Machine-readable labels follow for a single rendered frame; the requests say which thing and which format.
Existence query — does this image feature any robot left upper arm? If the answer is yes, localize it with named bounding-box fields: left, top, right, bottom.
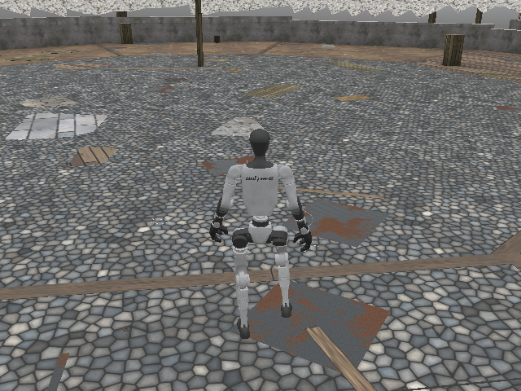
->
left=220, top=165, right=243, bottom=209

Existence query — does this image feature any robot right hand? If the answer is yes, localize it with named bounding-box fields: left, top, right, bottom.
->
left=293, top=231, right=312, bottom=252

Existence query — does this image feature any robot right shin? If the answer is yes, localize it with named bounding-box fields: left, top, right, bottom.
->
left=278, top=253, right=290, bottom=307

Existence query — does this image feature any robot right upper arm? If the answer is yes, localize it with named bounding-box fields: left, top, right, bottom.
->
left=277, top=165, right=299, bottom=210

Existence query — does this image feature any right robot forearm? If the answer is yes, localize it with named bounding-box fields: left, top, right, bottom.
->
left=291, top=197, right=309, bottom=235

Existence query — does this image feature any robot right foot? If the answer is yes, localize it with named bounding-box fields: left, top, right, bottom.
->
left=281, top=303, right=292, bottom=318

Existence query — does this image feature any robot left hand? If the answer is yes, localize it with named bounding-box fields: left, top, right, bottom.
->
left=209, top=223, right=228, bottom=243

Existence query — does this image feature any left robot forearm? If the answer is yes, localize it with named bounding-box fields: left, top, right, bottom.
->
left=212, top=197, right=228, bottom=228

